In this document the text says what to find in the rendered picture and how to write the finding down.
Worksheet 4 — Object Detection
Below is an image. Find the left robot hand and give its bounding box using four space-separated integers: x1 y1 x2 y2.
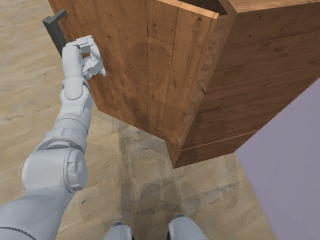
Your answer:
62 35 107 82

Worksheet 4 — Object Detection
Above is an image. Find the robot right shin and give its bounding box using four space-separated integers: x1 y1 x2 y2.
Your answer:
172 213 184 221

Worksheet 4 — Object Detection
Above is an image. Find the handle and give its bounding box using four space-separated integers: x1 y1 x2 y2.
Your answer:
42 8 85 59

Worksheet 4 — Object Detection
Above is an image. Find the robot left thigh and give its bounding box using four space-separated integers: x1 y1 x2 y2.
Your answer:
103 225 132 240

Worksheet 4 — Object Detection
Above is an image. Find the cupboard door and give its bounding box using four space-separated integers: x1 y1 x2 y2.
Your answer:
48 0 219 145

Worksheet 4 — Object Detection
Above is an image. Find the left robot forearm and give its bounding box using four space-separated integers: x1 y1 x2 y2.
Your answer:
22 76 93 190

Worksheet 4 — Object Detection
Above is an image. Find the robot left upper arm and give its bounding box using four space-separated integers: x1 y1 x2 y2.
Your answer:
0 147 89 240

